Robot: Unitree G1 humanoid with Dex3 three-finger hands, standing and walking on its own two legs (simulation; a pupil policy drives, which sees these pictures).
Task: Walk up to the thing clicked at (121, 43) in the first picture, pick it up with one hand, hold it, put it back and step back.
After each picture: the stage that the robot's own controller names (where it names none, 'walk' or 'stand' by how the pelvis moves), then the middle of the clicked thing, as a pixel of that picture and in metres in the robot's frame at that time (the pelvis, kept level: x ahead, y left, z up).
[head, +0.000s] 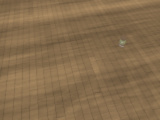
stand; (122, 41) +1.41 -0.43 -0.72
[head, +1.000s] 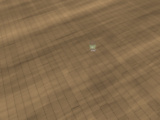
walk; (92, 46) +1.33 -0.01 -0.69
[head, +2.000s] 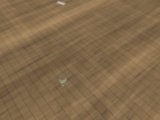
walk; (62, 79) +0.83 +0.25 -0.70
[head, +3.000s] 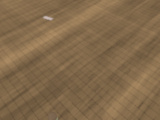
walk; (53, 119) +0.49 +0.27 -0.70
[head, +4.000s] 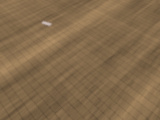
stand; out of the picture +0.34 +0.27 -0.71
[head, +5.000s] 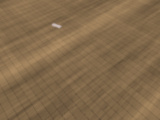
stand; out of the picture +0.34 +0.23 -0.72
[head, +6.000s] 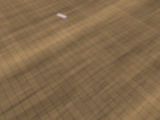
stand; out of the picture +0.38 +0.21 -0.71
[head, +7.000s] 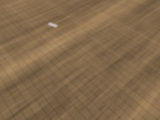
stand; out of the picture +0.33 +0.23 -0.72
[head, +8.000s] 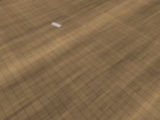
stand; out of the picture +0.35 +0.23 -0.73
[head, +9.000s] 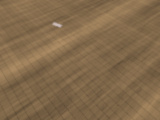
stand; out of the picture +0.34 +0.23 -0.73
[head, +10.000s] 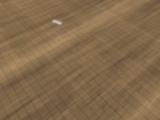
go down; out of the picture +0.34 +0.23 -0.72
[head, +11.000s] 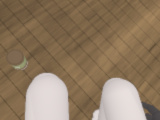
go down; (17, 60) +0.41 +0.30 -0.30
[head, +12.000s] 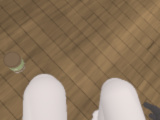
approach; (15, 62) +0.40 +0.31 -0.29
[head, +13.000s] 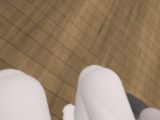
close in; out of the picture +0.35 +0.35 -0.21
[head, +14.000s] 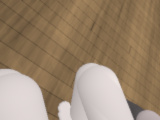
close; out of the picture +0.36 +0.35 -0.21
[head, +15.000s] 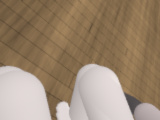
lift; out of the picture +0.33 +0.33 -0.21
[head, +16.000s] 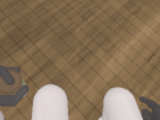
lift; (13, 86) +0.30 +0.26 -0.05
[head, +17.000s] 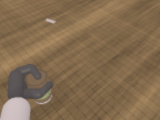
lift; (40, 87) +0.33 +0.17 +0.04
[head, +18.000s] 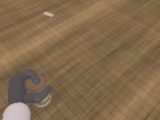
hold; (39, 91) +0.33 +0.18 +0.00
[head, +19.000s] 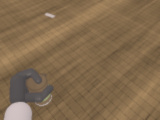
hold; (40, 90) +0.33 +0.18 +0.01
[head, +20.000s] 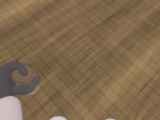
crouch; (26, 80) +0.36 +0.21 -0.06
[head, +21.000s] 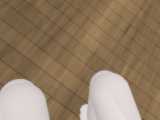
lower; out of the picture +0.41 +0.34 -0.14
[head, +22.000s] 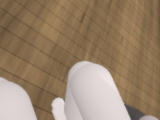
lower; out of the picture +0.38 +0.36 -0.22
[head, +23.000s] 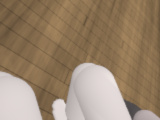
lower; out of the picture +0.37 +0.36 -0.22
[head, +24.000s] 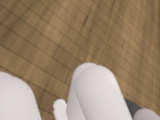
lower; out of the picture +0.36 +0.36 -0.22
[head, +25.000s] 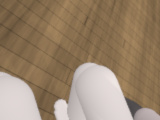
lower; out of the picture +0.36 +0.36 -0.21
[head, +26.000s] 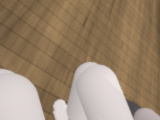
withdraw; out of the picture +0.35 +0.34 -0.22
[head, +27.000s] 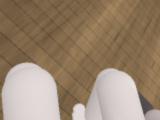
stand; out of the picture +0.37 +0.32 -0.23
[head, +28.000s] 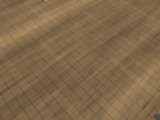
stand; out of the picture +0.36 +0.23 -0.61
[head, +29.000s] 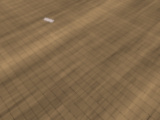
stand; out of the picture +0.36 +0.23 -0.66
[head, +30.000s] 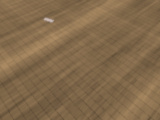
stand; out of the picture +0.35 +0.23 -0.67
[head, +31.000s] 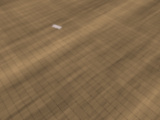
stand; out of the picture +0.38 +0.22 -0.72
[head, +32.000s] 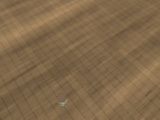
walk; (62, 99) +0.49 +0.18 -0.70
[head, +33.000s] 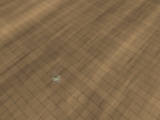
walk; (55, 76) +0.73 +0.28 -0.69
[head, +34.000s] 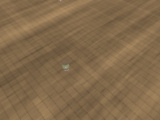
stand; (65, 65) +1.01 +0.23 -0.70
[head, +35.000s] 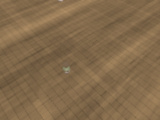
stand; (66, 67) +0.99 +0.20 -0.72
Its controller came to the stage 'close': yes
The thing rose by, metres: 0.71
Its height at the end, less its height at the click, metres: +0.00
